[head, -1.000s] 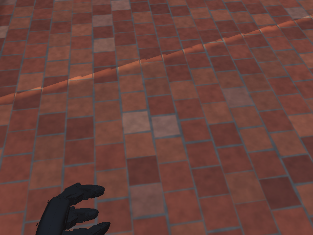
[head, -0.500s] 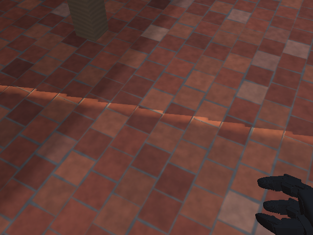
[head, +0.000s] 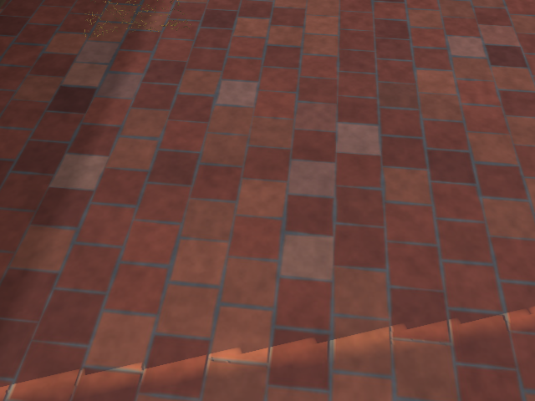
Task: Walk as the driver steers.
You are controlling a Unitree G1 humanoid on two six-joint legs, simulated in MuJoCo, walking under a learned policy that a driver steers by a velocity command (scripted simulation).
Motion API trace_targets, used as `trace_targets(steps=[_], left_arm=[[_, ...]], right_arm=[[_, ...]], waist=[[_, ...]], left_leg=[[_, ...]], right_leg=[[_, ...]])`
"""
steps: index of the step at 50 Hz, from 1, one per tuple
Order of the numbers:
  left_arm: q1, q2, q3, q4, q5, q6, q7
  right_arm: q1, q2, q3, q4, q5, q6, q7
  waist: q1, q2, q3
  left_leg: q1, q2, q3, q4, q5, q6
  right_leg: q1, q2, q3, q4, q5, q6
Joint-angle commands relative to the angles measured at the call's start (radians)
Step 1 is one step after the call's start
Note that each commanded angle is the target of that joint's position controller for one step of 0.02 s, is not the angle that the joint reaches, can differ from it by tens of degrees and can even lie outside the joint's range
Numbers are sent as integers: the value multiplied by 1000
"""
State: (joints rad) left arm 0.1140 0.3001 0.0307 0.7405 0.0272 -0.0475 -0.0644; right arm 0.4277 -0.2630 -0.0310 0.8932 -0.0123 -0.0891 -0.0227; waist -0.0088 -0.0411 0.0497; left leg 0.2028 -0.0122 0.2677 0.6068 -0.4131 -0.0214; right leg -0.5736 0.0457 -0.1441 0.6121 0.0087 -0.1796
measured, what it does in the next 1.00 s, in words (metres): walks ahead: left foot, then right foot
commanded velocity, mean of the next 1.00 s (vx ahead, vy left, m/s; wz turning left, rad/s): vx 0.16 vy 0.00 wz -0.21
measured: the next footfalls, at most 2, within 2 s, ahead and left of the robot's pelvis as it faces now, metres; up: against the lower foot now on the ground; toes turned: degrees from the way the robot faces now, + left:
left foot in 0.48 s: +0.45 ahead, +0.06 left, +0.00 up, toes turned -31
right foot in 0.90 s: +0.30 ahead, -0.06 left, +0.00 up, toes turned -7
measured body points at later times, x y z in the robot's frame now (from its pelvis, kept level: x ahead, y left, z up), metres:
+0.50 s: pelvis +0.27 +0.03 +0.02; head +0.30 +0.02 +0.47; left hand +0.48 +0.28 -0.08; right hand +0.33 -0.28 -0.06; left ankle +0.42 +0.08 -0.70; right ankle +0.18 -0.02 -0.70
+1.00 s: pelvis +0.29 +0.03 +0.05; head +0.32 +0.01 +0.49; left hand +0.46 +0.29 -0.05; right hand +0.34 -0.28 -0.07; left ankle +0.35 +0.11 -0.64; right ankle +0.26 -0.06 -0.70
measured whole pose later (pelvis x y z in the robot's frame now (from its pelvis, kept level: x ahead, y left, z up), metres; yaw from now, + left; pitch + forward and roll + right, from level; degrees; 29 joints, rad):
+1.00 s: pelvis +0.29 +0.03 +0.05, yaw -10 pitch +1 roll +0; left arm 0.22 0.30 0.02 0.72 0.03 0.03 0.06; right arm 0.25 -0.33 -0.11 0.72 -0.02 0.06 0.02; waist -0.02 0.04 0.04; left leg -0.53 -0.15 -0.10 0.92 -0.37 -0.04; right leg -0.18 0.05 0.03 0.39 -0.22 -0.05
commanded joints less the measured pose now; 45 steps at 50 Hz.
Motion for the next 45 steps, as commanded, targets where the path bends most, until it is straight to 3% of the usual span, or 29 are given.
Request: trace_targets(steps=[1, 2, 3, 4, 5, 6, 8, 10, 13, 16, 19, 21, 23, 24, 25, 26, 27, 28, 29, 30, 31, 32, 34, 39, 43, 44, 45], left_arm=[[417, 297, 100, 82, 17, 18, 42], [400, 346, 125, 29, -5, 23, 41], [312, 295, 121, -6, -22, 31, 55], [244, 221, 99, -6, -30, 39, 63], [222, 178, 84, -7, -37, 37, 66], [212, 150, 75, -12, -41, 31, 68], [202, 166, 75, -16, -31, 19, 60], [210, 189, 86, -19, -20, 15, 60], [218, 181, 92, -31, -34, 43, 73], [249, 180, 96, -40, -34, 71, 84], [277, 158, 92, -42, -15, 79, 89], [264, 151, 88, -49, -3, 77, 91], [199, 154, 83, -65, -9, 71, 90], [179, 143, 75, -75, -25, 61, 86], [246, 93, 60, -94, -31, 56, 86], [334, 123, 69, -91, -23, 72, 92], [334, 153, 67, -44, 15, 80, 93], [262, 141, 61, -26, 9, 89, 86], [227, 109, 48, -25, -2, 100, 80], [204, 97, 39, -38, -3, 109, 71], [204, 102, 34, -36, -3, 113, 69], [190, 106, 32, -39, -5, 115, 72], [145, 102, 24, -51, -9, 116, 77], [89, 86, 10, -72, -18, 97, 91], [177, 78, 8, -52, -25, 77, 113], [238, 93, 13, -38, -16, 70, 124], [259, 170, 33, -39, -7, 61, 137]], right_arm=[[-32, -56, -13, -180, -4, -8, 5], [-38, -95, 0, -233, 3, -14, -3], [-99, -127, 6, -242, -8, -21, -4], [-143, -130, 6, -243, -18, -20, 0], [-161, -128, 5, -246, -32, -3, -2], [-157, -133, 3, -246, -43, 28, -5], [-167, -113, 10, -264, -47, 69, -7], [-208, -92, 17, -290, -35, 78, -7], [-282, -93, 21, -321, -25, 85, -8], [-359, -100, 27, -344, -18, 87, -8], [-389, -118, 28, -340, -15, 68, -9], [-351, -136, 23, -324, -14, 53, -8], [-247, -147, 16, -289, -12, 38, -12], [-190, -159, 12, -275, -18, 27, -18], [-165, -221, 4, -286, -17, 26, -27], [-143, -253, -14, -275, 0, 55, -20], [-156, -172, 2, -279, 15, 66, -10], [-180, -100, 22, -276, 11, 68, -5], [-221, -67, 35, -270, -3, 72, -1], [-252, -95, 28, -262, -7, 76, 0], [-258, -143, 7, -254, -12, 86, 5], [-226, -180, -12, -244, -10, 96, 11], [-166, -208, -38, -235, -1, 109, 19], [-152, -204, -76, -238, 0, 127, 36], [-218, -194, -96, -251, 2, 142, 46], [-251, -185, -97, -262, 9, 142, 46], [-231, -144, -89, -270, 19, 138, 42]], waist=[[77, -226, -225], [116, -98, -492], [88, 50, -394], [36, 125, -207], [4, 150, -106], [-19, 166, -66], [-41, 156, -77], [-31, 116, -128], [8, 38, -179], [58, -12, -164], [99, -35, -122], [89, -48, -110], [22, -56, -101], [-14, -16, -118], [15, 184, -209], [46, 364, -294], [52, 194, -250], [35, 104, -196], [48, 92, -168], [62, 156, -126], [66, 207, -100], [53, 218, -93], [26, 196, -100], [9, 198, -118], [49, 224, -113], [82, 231, -106], [70, 122, -112]], left_leg=[[-834, -69, -125, 1128, -200, -52], [-952, -64, -327, 1210, -125, -37], [-958, -7, -364, 1104, -47, -15], [-939, 31, -350, 982, -17, -14], [-901, 61, -347, 901, -11, -25], [-832, 85, -343, 817, -5, -39], [-726, 106, -322, 645, -4, -64], [-718, 87, -301, 529, 85, -65], [-743, 58, -306, 393, 249, -50], [-796, 29, -329, 285, 292, -43], [-818, 18, -344, 168, 266, -26], [-751, 6, -358, 73, 231, 2], [-560, -6, -357, -104, 289, 43], [-404, 46, -398, -199, 478, 76], [-232, 289, -631, -179, 908, 153], [-187, 453, -885, -212, 1166, 328], [-251, 425, -900, -211, 1054, 335], [-337, 335, -770, -220, 892, 290], [-397, 259, -686, -254, 691, 232], [-433, 202, -647, -288, 553, 202], [-453, 144, -621, -298, 505, 181], [-439, 121, -632, -302, 483, 175], [-386, 131, -698, -319, 391, 187], [-397, 114, -794, -376, 170, 184], [-541, 50, -801, -415, 27, 103], [-623, 0, -764, -410, -21, 42], [-730, -82, -673, -283, -112, -29]], right_leg=[[940, -246, 480, 84, 942, -208], [1068, -355, 762, -80, 759, -339], [915, -331, 783, -192, 469, -298], [687, -280, 705, -256, 348, -246], [526, -250, 645, -273, 440, -215], [404, -211, 576, -286, 522, -185], [258, -142, 488, -291, 610, -154], [273, -86, 444, -241, 735, -108], [339, -26, 440, -173, 663, -5], [422, -23, 513, -150, 528, 40], [502, -56, 565, -111, 502, 44], [516, -72, 600, -63, 505, 54], [449, -51, 609, -1, 447, 88], [382, -13, 579, 85, 344, 119], [294, 82, 442, 323, -174, 154], [183, 224, 289, 482, -727, 185], [159, 147, 327, 570, -677, 184], [195, 129, 353, 548, -594, 190], [230, 108, 356, 471, -558, 199], [235, 74, 300, 395, -532, 207], [241, 72, 222, 352, -520, 213], [229, 80, 189, 310, -526, 214], [193, 82, 195, 258, -533, 210], [224, 75, 222, 133, -476, 181], [439, 104, 205, -134, -395, 132], [553, 86, 204, -279, -339, 114], [655, -76, 349, -415, -434, 74]])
